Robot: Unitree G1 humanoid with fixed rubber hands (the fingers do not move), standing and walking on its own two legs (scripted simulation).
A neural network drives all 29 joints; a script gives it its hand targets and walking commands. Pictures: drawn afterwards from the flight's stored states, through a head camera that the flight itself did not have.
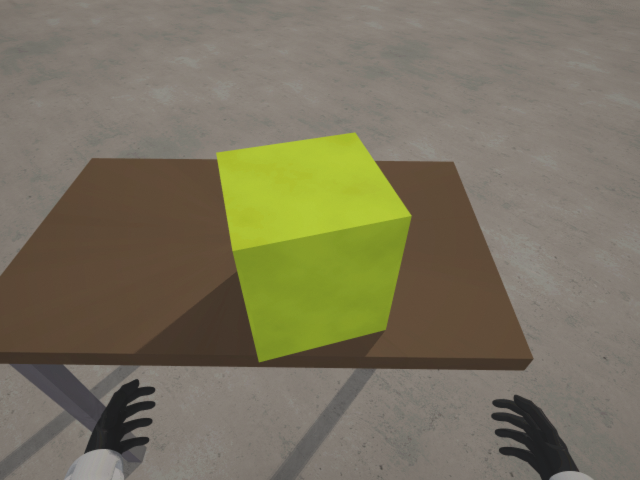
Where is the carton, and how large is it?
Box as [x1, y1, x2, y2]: [216, 133, 411, 361]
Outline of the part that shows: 355,133 313,138 216,153 232,250 259,361 385,329 411,216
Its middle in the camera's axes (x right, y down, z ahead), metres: -0.02 +0.01 +0.59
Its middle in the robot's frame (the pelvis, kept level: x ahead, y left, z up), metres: +0.44 +0.05 +0.05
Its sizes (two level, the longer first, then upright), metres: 0.210 0.200 0.250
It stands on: a table, 0.71 m high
